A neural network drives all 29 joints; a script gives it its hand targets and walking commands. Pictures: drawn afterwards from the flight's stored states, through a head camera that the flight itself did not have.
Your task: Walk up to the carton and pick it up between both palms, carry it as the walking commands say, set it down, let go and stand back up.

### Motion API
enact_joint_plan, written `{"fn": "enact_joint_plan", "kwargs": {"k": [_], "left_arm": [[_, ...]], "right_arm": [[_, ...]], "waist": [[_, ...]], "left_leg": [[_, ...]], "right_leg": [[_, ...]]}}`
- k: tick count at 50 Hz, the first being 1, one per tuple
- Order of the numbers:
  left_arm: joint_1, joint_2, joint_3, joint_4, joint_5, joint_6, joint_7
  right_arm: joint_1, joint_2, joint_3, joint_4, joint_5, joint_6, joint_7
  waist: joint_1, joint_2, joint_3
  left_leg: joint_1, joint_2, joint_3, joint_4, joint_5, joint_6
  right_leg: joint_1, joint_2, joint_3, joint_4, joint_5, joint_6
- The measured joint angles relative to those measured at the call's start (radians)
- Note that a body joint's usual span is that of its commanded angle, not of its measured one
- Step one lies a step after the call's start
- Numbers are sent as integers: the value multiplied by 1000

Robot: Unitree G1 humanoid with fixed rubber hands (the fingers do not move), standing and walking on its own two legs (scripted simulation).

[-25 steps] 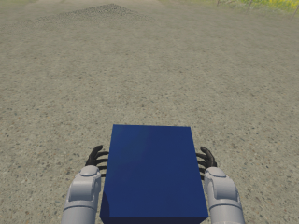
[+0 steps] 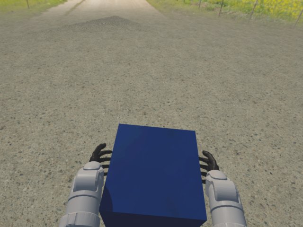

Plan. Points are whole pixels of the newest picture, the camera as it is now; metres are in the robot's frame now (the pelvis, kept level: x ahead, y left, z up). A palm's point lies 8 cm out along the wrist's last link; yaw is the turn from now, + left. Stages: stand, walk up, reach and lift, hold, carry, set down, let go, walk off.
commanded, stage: hold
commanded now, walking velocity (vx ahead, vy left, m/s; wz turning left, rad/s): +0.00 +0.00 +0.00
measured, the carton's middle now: (152, 180) +0.32 +0.00 -0.04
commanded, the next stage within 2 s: carry in 0.38 s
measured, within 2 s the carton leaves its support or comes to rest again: neither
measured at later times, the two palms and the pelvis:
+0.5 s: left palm (95, 166) +0.30 +0.16 +0.04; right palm (208, 165) +0.32 -0.16 +0.04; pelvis +0.04 +0.00 +0.00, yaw +0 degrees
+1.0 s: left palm (109, 125) +0.45 +0.15 +0.06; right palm (203, 130) +0.46 -0.17 +0.05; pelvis +0.19 -0.01 -0.02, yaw +1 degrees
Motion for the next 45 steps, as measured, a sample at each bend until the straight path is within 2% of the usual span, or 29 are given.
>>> {"fn": "enact_joint_plan", "kwargs": {"k": [6, 8, 20, 22, 24, 29, 33, 38, 43, 45], "left_arm": [[5, -1, -17, -5, -2, 2, 4], [19, -1, -44, -25, -8, 7, 30], [184, -1, -99, -216, -80, 23, 73], [188, -2, -108, -234, -99, 36, 98], [186, -1, -111, -252, -110, 52, 101], [172, -1, -116, -318, -125, 151, 105], [137, -1, -117, -357, -126, 262, 105], [130, 0, -122, -413, -126, 392, 110], [130, 7, -123, -456, -132, 475, 117], [122, 7, -133, -469, -147, 494, 130]], "right_arm": [[0, 0, 0, 3, 0, 0, -19], [0, 0, 0, 2, 1, 0, -23], [39, 3, 43, -76, 47, 24, -16], [41, 4, 43, -88, 50, 32, -16], [41, 4, 43, -111, 52, 48, -16], [41, 4, 43, -187, 65, 144, -16], [41, 4, 43, -249, 65, 245, -21], [42, 4, 44, -300, 78, 368, -29], [41, 4, 57, -329, 95, 441, -48], [45, -1, 57, -360, 94, 469, -49]], "waist": [[0, 0, 2], [0, 0, 2], [0, 0, 2], [1, -1, 4], [1, -2, 1], [1, -3, -64], [1, -18, -118], [0, -39, -166], [1, -10, -172], [0, 4, -171]], "left_leg": [[0, 0, 0, 0, -18, -5], [0, 0, 0, 0, -25, -6], [0, 2, 0, -34, -22, -6], [1, -1, 0, -15, -34, -6], [2, -6, 1, 25, -58, -6], [1, -9, 0, 96, -127, -6], [-1, -14, 1, 103, -143, -6], [3, -24, 4, 103, -187, -6], [15, -15, 4, 107, -238, -4], [-31, -13, 15, 199, -264, -4]], "right_leg": [[0, 0, 0, 0, -20, -4], [1, 0, 0, -3, -26, -4], [13, 0, 0, -61, -12, -4], [6, -3, 0, -26, -27, -4], [1, -6, 0, 27, -61, -4], [-2, -6, 0, 111, -161, -4], [-3, -11, 0, 111, -148, -8], [-11, -21, -1, 141, -202, -9], [-22, -14, -27, 138, -237, -16], [-19, -12, -34, 126, -249, -25]]}}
